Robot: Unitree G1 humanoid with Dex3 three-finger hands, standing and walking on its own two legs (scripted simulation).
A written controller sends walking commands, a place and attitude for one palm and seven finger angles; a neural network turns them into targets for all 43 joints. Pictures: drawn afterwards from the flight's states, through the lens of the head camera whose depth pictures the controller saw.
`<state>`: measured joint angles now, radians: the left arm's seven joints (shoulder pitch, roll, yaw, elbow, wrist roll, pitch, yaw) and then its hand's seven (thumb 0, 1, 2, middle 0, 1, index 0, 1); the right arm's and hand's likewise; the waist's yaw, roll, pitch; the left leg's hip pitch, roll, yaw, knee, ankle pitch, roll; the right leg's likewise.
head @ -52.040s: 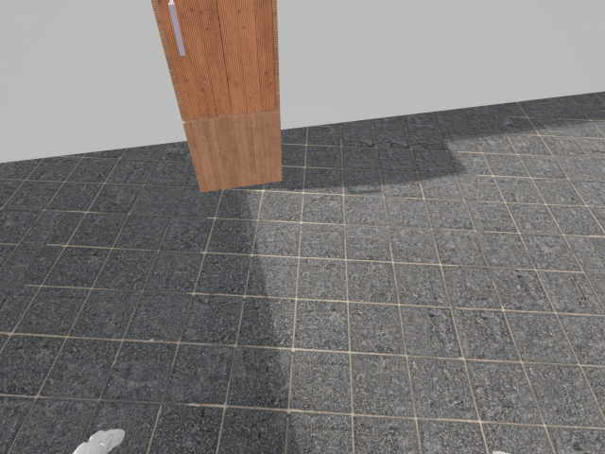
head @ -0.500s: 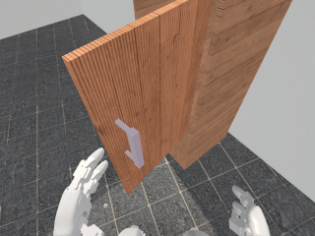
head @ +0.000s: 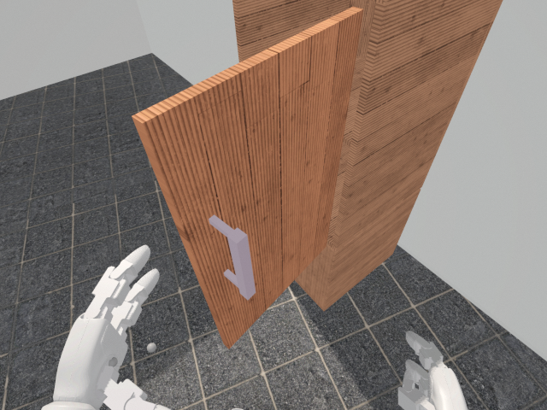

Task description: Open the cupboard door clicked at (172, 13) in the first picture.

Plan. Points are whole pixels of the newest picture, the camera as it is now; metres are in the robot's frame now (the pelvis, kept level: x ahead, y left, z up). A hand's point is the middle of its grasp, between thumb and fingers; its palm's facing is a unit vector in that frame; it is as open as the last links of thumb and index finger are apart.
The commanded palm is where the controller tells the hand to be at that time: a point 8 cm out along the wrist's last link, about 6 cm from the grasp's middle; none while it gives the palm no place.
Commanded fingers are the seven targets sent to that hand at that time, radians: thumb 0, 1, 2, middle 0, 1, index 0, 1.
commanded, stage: draw the hand back to the body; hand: left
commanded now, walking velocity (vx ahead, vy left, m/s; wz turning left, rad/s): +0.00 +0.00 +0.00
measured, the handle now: (233, 259) +0.32 +0.08 +0.06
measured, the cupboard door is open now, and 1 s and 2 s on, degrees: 100 100 100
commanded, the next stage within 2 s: step back with the hand held close in 1.28 s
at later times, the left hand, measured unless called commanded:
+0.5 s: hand (65, 318) +0.19 +0.23 +0.15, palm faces +0.26 -0.89 -0.37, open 13.9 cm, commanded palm +0.15 +0.28 +0.18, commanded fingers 0.00 0.23 0.62 -0.18 -0.30 -0.18 -0.30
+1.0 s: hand out of the picture +0.21 +0.28 +0.23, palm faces +0.46 -0.79 -0.41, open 8.1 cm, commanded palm +0.16 +0.32 +0.23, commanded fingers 0.00 0.90 0.90 -0.20 -0.30 -0.20 -0.30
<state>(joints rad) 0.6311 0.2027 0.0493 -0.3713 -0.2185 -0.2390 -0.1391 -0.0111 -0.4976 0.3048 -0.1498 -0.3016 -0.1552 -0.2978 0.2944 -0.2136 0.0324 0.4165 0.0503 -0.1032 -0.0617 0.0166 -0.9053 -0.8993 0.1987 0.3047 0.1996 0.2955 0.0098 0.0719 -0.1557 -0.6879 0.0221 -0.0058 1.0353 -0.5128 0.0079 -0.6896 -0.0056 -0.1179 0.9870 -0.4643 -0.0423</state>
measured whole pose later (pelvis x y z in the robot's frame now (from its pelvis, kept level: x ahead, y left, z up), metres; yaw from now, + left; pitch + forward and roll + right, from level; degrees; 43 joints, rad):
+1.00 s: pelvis +0.02 +0.02 +0.07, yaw -1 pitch -4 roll -1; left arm 0.46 0.35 0.35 -0.42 -0.06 -0.07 0.12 0.01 0.75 0.84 -0.20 -0.30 -0.21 -0.30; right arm 0.20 -0.23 0.04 0.62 0.01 -0.13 -0.07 0.02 -0.90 -0.90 0.20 0.30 0.20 0.30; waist 0.07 0.07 0.02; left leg -0.09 -0.01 0.04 0.45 -0.28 0.04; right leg -0.11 -0.01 -0.07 0.41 -0.22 0.00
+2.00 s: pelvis -0.05 +0.03 +0.06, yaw -2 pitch -1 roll +0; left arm 0.57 0.42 0.43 -0.53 -0.01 -0.17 0.15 0.02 0.89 0.90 -0.21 -0.30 -0.22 -0.30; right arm 0.20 -0.22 0.00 0.53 -0.01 -0.05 -0.09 0.01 -0.90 -0.90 0.20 0.30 0.20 0.30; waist 0.00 -0.01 0.04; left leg -0.32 -0.02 0.08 0.55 -0.23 0.06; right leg -0.35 -0.02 -0.01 0.53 -0.17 0.01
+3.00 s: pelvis -0.27 -0.01 +0.06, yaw -6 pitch +3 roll +1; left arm 0.58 0.46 0.41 -0.52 -0.04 -0.16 0.16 0.01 0.89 0.90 -0.21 -0.30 -0.22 -0.30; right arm 0.19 -0.24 0.00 0.60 0.02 -0.07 -0.08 0.02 -0.91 -0.90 0.20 0.30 0.20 0.30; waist -0.03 -0.05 0.00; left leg -0.28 -0.06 0.09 0.49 -0.27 0.08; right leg -0.26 0.02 -0.02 0.56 -0.35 -0.01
